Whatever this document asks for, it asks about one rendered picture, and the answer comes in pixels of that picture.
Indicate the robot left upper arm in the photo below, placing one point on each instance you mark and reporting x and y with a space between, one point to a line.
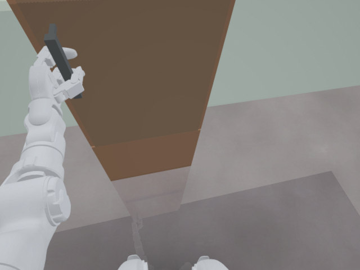
30 212

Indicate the robot left forearm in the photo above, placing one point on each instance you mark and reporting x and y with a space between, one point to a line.
44 149

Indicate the left robot shin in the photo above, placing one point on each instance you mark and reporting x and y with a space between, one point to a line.
133 257

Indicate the cupboard door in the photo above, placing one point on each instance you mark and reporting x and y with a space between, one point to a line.
148 63

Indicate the left robot hand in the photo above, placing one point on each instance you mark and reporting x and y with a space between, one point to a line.
43 82

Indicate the handle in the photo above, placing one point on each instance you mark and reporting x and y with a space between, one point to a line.
52 42

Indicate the robot left thigh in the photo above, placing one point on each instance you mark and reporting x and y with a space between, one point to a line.
134 264

